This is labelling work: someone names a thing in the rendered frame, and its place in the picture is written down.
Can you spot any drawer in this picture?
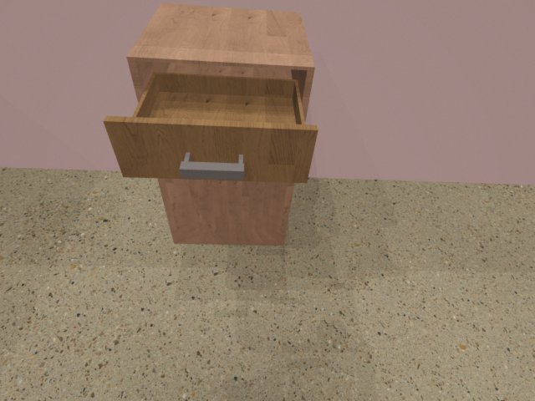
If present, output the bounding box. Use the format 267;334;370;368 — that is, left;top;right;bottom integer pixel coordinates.
104;72;318;183

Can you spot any handle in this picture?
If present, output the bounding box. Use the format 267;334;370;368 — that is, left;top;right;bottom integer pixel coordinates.
180;152;244;180

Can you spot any cabinet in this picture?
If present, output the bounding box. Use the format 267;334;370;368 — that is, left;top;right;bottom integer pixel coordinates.
126;3;315;246

